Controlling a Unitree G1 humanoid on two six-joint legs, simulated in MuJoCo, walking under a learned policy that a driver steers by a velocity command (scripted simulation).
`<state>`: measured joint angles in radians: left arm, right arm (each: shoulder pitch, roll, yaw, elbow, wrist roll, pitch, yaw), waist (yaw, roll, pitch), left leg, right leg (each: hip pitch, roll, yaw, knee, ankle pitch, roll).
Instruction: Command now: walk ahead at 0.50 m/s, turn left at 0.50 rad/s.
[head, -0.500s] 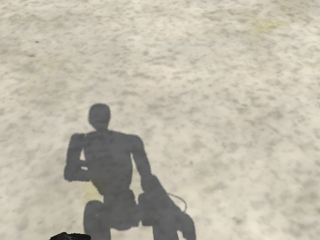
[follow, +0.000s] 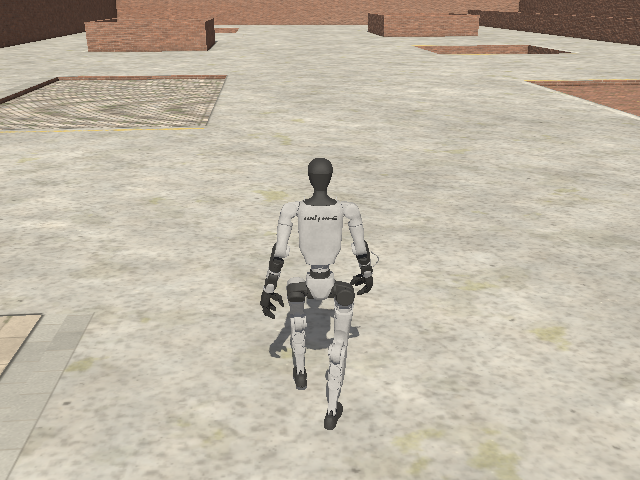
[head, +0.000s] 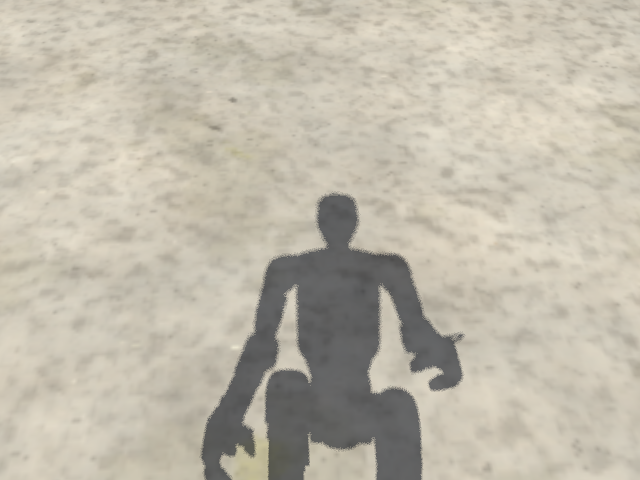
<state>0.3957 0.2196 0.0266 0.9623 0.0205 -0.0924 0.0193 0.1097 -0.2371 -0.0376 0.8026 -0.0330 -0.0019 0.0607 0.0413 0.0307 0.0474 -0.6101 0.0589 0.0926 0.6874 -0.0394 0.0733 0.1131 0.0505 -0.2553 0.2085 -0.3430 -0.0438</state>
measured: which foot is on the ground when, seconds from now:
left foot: up 0.00-0.06, down 0.08-0.60, up 0.62-1.00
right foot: down 0.00-0.10, up 0.12-0.58, down 0.60-1.00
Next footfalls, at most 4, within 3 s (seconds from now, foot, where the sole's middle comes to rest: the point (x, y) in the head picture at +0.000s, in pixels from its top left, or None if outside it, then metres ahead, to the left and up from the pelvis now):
0.08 left None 0.20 0.08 -0.77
0.60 right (360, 443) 0.54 -0.02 -0.77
1.08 left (235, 380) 0.67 0.26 -0.77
1.60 right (319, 273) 0.97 0.08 -0.77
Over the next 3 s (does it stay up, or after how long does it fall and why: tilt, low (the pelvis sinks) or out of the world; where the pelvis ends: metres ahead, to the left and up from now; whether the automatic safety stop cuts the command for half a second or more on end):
stays up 1.59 0.14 0.01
